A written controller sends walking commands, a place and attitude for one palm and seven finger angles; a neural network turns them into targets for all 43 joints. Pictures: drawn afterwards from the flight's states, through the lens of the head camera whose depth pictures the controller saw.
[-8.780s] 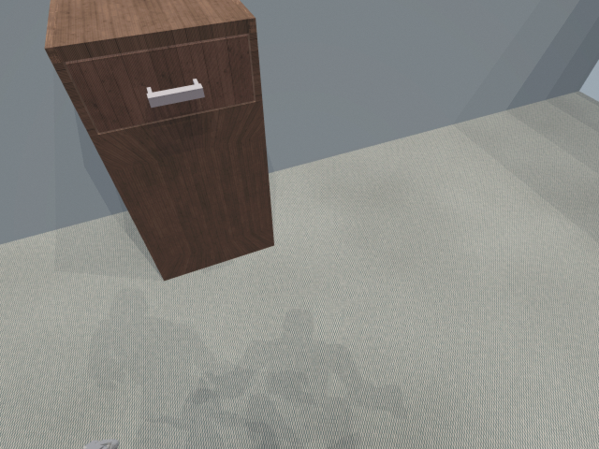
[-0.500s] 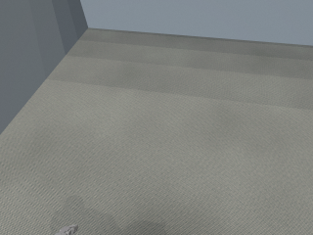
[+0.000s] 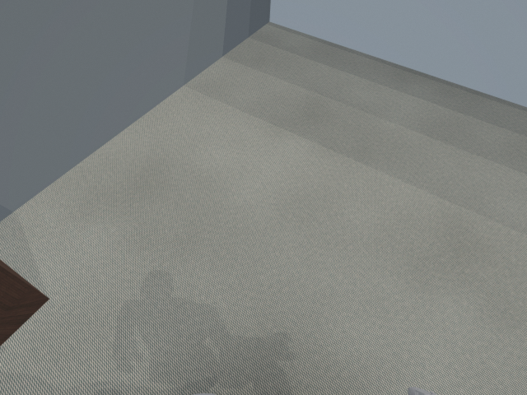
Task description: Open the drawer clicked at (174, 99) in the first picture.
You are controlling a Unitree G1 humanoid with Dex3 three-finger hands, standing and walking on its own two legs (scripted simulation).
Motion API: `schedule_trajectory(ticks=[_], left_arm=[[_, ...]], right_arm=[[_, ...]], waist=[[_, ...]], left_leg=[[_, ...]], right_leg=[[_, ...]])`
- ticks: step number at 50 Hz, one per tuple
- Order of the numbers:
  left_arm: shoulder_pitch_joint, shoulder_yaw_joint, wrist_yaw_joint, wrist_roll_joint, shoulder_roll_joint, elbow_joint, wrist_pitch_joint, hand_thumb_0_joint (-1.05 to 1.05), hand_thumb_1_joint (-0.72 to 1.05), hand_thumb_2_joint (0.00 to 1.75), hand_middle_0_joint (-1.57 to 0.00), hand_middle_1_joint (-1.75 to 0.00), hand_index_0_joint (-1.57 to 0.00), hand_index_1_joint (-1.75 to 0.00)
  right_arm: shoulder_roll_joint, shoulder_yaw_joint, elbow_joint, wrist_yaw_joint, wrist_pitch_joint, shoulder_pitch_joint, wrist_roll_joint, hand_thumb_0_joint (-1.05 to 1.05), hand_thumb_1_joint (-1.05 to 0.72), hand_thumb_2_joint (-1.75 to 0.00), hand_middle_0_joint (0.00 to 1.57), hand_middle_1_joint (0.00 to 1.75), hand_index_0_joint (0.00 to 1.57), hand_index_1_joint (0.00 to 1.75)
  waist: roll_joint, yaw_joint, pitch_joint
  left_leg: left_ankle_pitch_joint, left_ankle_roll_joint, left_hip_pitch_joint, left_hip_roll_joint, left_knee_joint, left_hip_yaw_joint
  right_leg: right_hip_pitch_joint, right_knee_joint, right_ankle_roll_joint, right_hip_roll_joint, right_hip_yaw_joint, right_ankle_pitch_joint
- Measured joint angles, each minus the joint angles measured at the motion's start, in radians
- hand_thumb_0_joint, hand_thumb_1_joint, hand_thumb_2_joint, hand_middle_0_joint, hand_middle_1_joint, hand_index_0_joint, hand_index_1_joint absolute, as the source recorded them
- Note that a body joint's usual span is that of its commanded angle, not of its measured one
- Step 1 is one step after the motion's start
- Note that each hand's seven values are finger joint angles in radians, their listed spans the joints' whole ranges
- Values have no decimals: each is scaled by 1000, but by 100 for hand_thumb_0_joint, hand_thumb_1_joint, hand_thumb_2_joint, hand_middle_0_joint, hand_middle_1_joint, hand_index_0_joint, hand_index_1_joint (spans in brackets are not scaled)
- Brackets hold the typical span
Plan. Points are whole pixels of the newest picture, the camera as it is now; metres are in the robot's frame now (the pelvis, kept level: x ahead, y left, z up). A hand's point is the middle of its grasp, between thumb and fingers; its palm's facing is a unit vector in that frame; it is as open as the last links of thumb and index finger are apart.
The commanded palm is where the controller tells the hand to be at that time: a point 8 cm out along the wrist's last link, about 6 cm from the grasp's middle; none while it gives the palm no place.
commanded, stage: turn to face it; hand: left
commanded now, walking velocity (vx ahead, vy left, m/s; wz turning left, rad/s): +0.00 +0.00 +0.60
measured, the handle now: out of the picture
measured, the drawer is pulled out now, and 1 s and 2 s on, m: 0.00 0.00 0.00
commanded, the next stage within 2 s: take the last steps up to it in 1.52 s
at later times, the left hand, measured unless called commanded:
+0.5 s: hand out of the picture +0.07 +0.19 -0.12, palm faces +0.28 -0.91 -0.29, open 7.3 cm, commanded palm none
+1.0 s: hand out of the picture -0.07 +0.23 -0.15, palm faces +0.59 -0.76 -0.27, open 7.4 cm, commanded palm none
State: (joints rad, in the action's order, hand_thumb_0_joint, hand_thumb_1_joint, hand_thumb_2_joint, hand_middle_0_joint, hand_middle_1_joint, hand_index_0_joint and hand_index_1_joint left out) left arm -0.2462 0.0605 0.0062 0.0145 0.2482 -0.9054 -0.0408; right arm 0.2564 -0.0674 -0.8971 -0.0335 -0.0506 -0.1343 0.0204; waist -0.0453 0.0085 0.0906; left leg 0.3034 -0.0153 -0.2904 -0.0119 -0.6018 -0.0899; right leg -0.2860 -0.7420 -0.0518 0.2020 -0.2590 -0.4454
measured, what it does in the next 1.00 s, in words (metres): steps on the spot, turning left: right foot, then left foot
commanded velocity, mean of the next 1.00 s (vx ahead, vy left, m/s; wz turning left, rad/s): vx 0.00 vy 0.00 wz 0.60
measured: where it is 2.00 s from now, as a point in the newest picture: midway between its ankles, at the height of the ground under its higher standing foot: outside the picture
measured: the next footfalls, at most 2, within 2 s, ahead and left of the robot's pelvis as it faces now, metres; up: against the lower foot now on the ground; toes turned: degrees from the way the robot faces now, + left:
right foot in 0.40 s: +0.08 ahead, -0.13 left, +0.00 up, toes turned +10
left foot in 0.80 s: -0.01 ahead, +0.11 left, +0.00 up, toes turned +33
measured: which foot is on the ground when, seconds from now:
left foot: down 0.00-0.40, up 0.42-0.78, down 0.80-1.00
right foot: up 0.00-0.38, down 0.40-0.80, up 0.82-1.00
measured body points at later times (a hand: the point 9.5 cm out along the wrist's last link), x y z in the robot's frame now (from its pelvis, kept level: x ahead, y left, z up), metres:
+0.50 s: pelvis +0.01 -0.03 +0.01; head +0.05 -0.06 +0.46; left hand +0.05 +0.24 -0.10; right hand +0.15 -0.27 -0.15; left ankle -0.04 +0.09 -0.65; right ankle +0.04 -0.14 -0.72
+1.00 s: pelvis +0.00 +0.00 +0.02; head +0.02 +0.03 +0.46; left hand -0.10 +0.26 -0.13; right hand +0.23 -0.16 -0.11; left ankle -0.04 +0.09 -0.72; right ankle +0.08 -0.14 -0.65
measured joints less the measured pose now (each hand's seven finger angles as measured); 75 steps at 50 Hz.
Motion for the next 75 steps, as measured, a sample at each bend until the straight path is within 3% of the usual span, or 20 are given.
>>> schedule_trajectory(ticks=[2,5,14,19,21,23,27,31,36,39,42,47,54,59,60,61,64,68,71,75], left_arm=[[10,8,6,-1,21,-13,-25,0,91,89,-21,-30,-20,-30],[28,16,5,-3,30,-23,-36,0,91,89,-20,-30,-20,-30],[84,8,-2,-6,12,32,-18,0,91,89,-20,-30,-20,-30],[102,-8,-1,-13,-11,64,5,0,91,89,-20,-30,-20,-30],[101,-18,3,-5,-28,72,26,0,91,89,-20,-30,-20,-30],[91,-27,7,-1,-45,75,32,0,91,89,-20,-30,-20,-30],[60,-34,11,4,-64,60,27,0,91,89,-21,-30,-20,-30],[40,-34,11,9,-62,39,22,0,91,89,-21,-30,-20,-30],[22,-25,5,12,-39,23,20,0,91,89,-21,-30,-21,-30],[4,-12,3,7,-14,12,11,0,91,89,-21,-30,-21,-30],[1,5,5,-1,19,-5,-20,0,91,89,-21,-30,-20,-30],[29,18,2,-3,35,-20,-34,1,91,89,-20,-30,-20,-30],[75,9,-1,-7,18,25,-19,0,91,89,-20,-30,-20,-30],[100,-6,0,-14,-8,56,0,0,91,89,-20,-30,-20,-30],[97,-10,0,-14,-11,65,9,0,91,89,-20,-30,-20,-30],[97,-13,3,-9,-20,68,20,0,91,89,-20,-30,-20,-30],[84,-30,6,-1,-49,70,29,0,91,89,-20,-30,-20,-30],[50,-35,9,2,-70,49,24,0,91,89,-21,-30,-20,-30],[30,-35,11,6,-73,28,24,0,91,89,-21,-30,-20,-30],[5,-32,9,12,-67,1,29,0,91,89,-21,-30,-20,-30]], right_arm=[[-12,7,7,6,16,7,-1,0,-90,-89,20,30,20,30],[-19,13,14,21,21,-6,3,0,-90,-89,20,30,20,30],[-28,17,-2,20,8,-42,7,0,-90,-89,21,30,21,30],[-22,4,-6,19,-4,-67,5,0,-90,-89,21,30,21,30],[-8,-9,-11,19,-10,-73,-1,0,-90,-89,21,30,21,30],[2,-20,-20,19,-24,-76,1,0,-90,-89,21,30,20,30],[16,-29,-28,6,-36,-66,5,1,-90,-89,20,30,20,30],[15,-25,-28,-1,-40,-55,3,1,-90,-89,20,30,20,30],[8,-10,-27,-2,-36,-22,-3,1,-91,-89,20,30,20,30],[6,-1,-9,-2,-17,-10,-3,1,-90,-89,20,30,20,30],[-3,5,7,1,12,2,-2,0,-90,-89,20,30,20,30],[-19,18,12,22,21,-19,4,0,-90,-89,20,30,20,30],[-30,21,-2,19,10,-48,6,0,-90,-89,21,30,21,30],[-24,7,-6,19,-4,-67,7,0,-90,-89,21,30,21,30],[-23,4,-5,19,-7,-75,5,0,-90,-89,21,30,21,30],[-16,-2,-7,19,-9,-77,1,0,-90,-89,21,30,21,30],[2,-21,-19,19,-27,-80,3,0,-90,-89,21,30,20,30],[17,-30,-32,7,-35,-77,7,0,-90,-89,20,30,20,30],[14,-27,-41,6,-36,-76,6,0,-90,-89,20,30,20,30],[4,-14,-59,10,-37,-59,1,0,-91,-89,20,30,20,30]], waist=[[-15,4,5],[-1,-4,-2],[40,-24,-19],[70,-44,-31],[96,-43,-31],[102,-43,-31],[92,-41,-25],[67,-39,-15],[34,-13,8],[17,-4,7],[-8,4,8],[11,-4,-3],[39,-21,-19],[68,-41,-30],[68,-41,-37],[82,-39,-37],[100,-40,-35],[98,-38,-35],[82,-34,-33],[57,-12,-23]], left_leg=[[25,-19,-15,11,-31,11],[8,-16,-1,15,6,48],[-59,-9,22,48,101,146],[-39,21,-17,69,44,210],[55,30,-64,72,-72,221],[167,38,-130,83,-283,191],[124,60,-206,52,-552,124],[117,79,-182,8,-481,85],[137,73,-94,-14,-234,36],[31,56,-11,-9,-33,5],[-2,-9,-23,10,-41,15],[-16,-12,6,20,27,76],[-71,-6,26,44,103,156],[-64,22,-6,63,64,218],[-54,30,-21,72,40,228],[-28,30,-42,71,-7,235],[149,36,-136,83,-296,202],[91,53,-203,50,-552,143],[85,68,-183,21,-531,120],[137,73,-109,-1,-355,91]], right_leg=[[-79,-184,-18,-29,94,-102],[-157,-342,-31,-71,164,-64],[-151,-182,-40,-118,237,9],[-24,116,-28,-159,226,102],[-2,155,22,-164,199,143],[11,143,55,-146,170,125],[58,193,61,-115,132,135],[84,218,55,-82,86,140],[82,185,36,-43,29,117],[60,112,12,-15,-5,75],[-49,-132,-15,-15,91,-81],[-174,-365,-33,-74,194,-29],[-160,-209,-40,-114,237,9],[-55,40,-29,-158,231,60],[-15,131,-25,-161,226,109],[-5,157,9,-168,214,143],[7,141,64,-147,172,139],[49,198,66,-120,136,159],[66,226,65,-101,109,170],[69,231,58,-77,79,172]])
